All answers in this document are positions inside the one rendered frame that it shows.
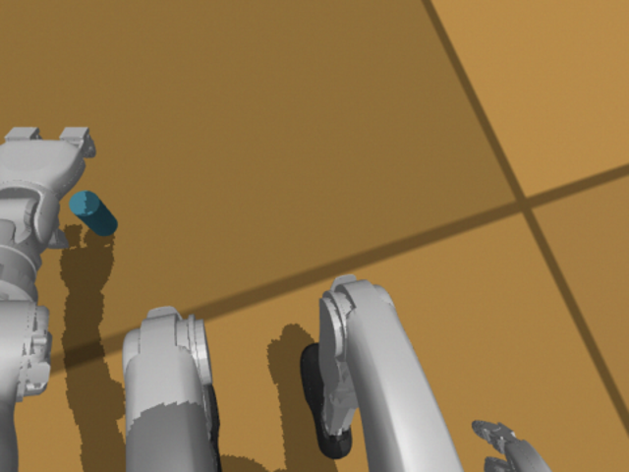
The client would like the right robot hand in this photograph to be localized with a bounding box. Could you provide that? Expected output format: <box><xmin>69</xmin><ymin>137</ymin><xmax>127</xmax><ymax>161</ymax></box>
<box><xmin>472</xmin><ymin>420</ymin><xmax>552</xmax><ymax>472</ymax></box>

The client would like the left robot hand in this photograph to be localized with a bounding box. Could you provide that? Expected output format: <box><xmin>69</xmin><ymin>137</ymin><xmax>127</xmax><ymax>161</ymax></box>
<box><xmin>0</xmin><ymin>127</ymin><xmax>96</xmax><ymax>249</ymax></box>

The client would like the left robot arm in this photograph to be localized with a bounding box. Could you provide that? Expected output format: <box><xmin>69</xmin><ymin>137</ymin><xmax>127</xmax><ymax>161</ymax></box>
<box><xmin>0</xmin><ymin>181</ymin><xmax>60</xmax><ymax>472</ymax></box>

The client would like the right robot foot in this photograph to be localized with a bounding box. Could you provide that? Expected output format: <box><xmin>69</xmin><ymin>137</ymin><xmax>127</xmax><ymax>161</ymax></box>
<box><xmin>300</xmin><ymin>343</ymin><xmax>352</xmax><ymax>459</ymax></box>

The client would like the can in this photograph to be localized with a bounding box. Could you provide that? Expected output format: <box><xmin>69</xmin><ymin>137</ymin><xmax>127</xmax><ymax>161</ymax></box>
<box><xmin>69</xmin><ymin>191</ymin><xmax>118</xmax><ymax>236</ymax></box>

